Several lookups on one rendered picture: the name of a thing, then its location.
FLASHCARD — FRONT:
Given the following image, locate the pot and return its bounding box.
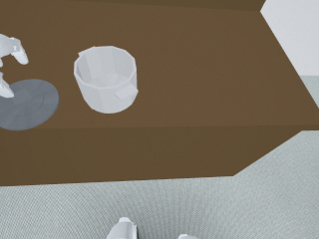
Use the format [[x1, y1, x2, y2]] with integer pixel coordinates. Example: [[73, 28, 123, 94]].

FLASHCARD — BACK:
[[74, 46, 139, 114]]

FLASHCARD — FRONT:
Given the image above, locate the table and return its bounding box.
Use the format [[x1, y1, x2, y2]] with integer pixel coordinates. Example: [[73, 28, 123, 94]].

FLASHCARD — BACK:
[[0, 0, 319, 187]]

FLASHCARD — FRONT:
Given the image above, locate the robot left hand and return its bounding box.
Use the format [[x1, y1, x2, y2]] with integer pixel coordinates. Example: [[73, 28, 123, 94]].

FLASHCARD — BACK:
[[0, 34, 29, 98]]

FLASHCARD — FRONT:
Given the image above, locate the lid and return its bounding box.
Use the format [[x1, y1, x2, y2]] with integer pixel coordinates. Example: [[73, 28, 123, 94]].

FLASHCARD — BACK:
[[0, 79, 60, 131]]

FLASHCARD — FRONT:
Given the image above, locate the left robot shin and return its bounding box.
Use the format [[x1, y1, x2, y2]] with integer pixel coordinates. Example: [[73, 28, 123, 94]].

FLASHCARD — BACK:
[[119, 217, 133, 223]]

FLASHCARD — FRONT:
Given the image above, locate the knob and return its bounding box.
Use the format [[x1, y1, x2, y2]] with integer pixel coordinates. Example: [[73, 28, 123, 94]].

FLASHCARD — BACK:
[[11, 88, 35, 109]]

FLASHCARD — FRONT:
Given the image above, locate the robot left thigh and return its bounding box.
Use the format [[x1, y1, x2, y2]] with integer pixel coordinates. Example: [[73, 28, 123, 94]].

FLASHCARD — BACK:
[[107, 221, 138, 239]]

